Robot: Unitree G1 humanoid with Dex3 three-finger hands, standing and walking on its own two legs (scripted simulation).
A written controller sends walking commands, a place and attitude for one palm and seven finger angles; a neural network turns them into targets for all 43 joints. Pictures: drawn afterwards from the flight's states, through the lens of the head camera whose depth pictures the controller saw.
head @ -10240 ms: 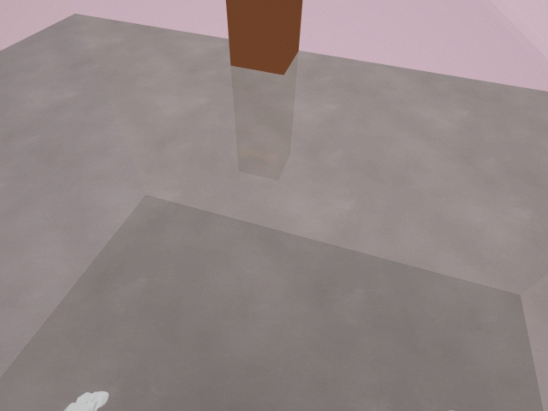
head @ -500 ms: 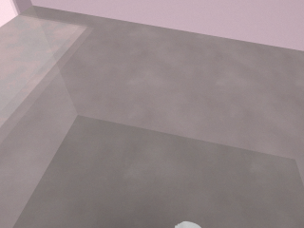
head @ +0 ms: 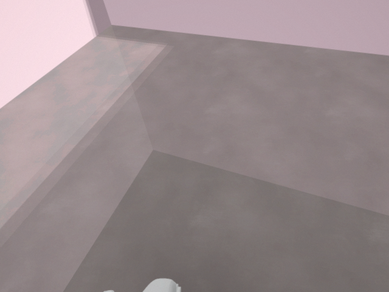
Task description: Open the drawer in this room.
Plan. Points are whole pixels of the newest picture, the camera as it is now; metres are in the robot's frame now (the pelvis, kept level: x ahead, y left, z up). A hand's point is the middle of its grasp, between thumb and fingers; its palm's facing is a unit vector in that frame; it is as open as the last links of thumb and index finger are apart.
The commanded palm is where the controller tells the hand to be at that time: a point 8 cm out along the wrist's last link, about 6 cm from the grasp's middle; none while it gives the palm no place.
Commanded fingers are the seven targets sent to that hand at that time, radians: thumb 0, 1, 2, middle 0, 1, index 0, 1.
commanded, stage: turn or walk to find it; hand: left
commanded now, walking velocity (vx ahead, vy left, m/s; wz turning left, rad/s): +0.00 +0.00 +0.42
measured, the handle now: out of the picture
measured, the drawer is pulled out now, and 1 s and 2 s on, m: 0.00 0.00 0.00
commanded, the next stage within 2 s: none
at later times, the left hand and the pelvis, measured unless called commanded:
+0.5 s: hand out of the picture -0.04 +0.28 -0.18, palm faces +0.25 -0.94 -0.23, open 7.4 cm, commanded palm none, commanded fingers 0.00 0.90 0.90 -0.20 -0.30 -0.20 -0.30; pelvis -0.03 +0.06 +0.00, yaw +12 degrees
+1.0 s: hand out of the picture -0.02 +0.21 -0.15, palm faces +0.38 -0.88 -0.28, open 7.4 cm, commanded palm none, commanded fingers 0.00 0.90 0.90 -0.20 -0.30 -0.20 -0.30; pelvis -0.04 +0.00 +0.00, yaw +25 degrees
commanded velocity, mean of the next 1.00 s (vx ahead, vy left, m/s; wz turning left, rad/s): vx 0.00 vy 0.00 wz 0.42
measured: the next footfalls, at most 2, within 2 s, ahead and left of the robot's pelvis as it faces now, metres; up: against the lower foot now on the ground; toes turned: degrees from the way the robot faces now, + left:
left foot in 0.30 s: -0.01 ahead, +0.15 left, +0.00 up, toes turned +12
right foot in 0.82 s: +0.02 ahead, -0.08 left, +0.00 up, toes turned +16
